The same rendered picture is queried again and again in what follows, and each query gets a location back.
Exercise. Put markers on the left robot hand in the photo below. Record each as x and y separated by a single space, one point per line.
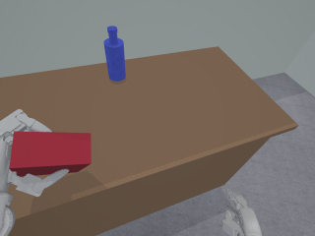
18 121

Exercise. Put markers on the left robot forearm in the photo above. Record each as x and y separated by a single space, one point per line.
7 215

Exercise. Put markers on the right robot hand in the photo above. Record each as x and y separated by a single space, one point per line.
245 221

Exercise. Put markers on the sponge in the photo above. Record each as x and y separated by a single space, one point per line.
43 153

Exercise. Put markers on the table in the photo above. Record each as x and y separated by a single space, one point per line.
179 125

